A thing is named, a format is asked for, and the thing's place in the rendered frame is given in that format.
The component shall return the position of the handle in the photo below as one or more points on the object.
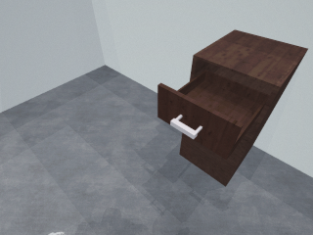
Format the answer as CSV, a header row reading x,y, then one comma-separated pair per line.
x,y
184,128

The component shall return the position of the drawer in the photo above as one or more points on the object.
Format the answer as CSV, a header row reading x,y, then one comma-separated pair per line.
x,y
224,108

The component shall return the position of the cabinet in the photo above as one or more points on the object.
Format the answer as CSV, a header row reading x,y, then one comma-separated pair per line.
x,y
258,62

